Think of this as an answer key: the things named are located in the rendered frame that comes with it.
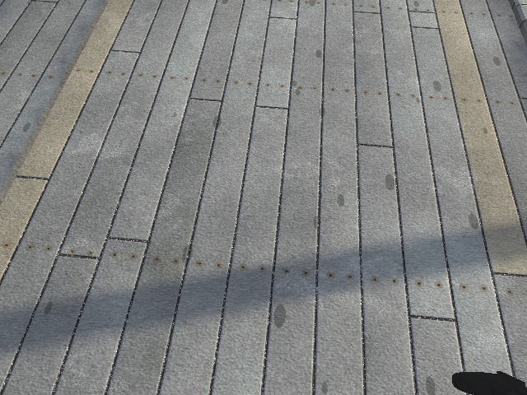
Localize right robot hand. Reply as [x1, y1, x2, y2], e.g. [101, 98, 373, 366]
[452, 371, 527, 395]

